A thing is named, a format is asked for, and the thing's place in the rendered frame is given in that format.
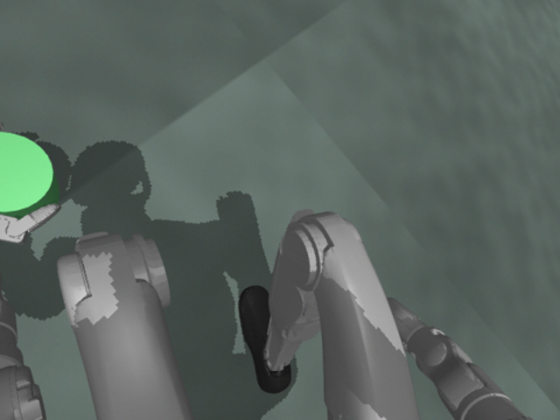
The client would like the right robot arm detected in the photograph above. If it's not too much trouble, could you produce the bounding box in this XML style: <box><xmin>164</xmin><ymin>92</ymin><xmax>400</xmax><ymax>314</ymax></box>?
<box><xmin>407</xmin><ymin>326</ymin><xmax>534</xmax><ymax>420</ymax></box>

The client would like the left robot hand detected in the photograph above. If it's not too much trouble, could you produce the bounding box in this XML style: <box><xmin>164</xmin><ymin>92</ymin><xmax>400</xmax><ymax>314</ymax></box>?
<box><xmin>0</xmin><ymin>121</ymin><xmax>61</xmax><ymax>245</ymax></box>

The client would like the right robot foot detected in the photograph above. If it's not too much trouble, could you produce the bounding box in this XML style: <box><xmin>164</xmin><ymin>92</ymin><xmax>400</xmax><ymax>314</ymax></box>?
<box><xmin>239</xmin><ymin>285</ymin><xmax>291</xmax><ymax>394</ymax></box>

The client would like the right robot hand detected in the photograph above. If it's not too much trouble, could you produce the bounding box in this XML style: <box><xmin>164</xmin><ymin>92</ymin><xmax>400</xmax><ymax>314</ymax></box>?
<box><xmin>387</xmin><ymin>297</ymin><xmax>427</xmax><ymax>353</ymax></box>

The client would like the can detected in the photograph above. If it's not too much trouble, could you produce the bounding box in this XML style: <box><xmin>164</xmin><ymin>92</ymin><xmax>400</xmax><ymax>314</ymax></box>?
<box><xmin>0</xmin><ymin>132</ymin><xmax>60</xmax><ymax>220</ymax></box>

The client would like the left robot arm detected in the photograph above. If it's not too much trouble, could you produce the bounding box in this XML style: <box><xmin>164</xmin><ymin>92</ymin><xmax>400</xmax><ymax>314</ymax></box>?
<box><xmin>0</xmin><ymin>272</ymin><xmax>46</xmax><ymax>420</ymax></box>

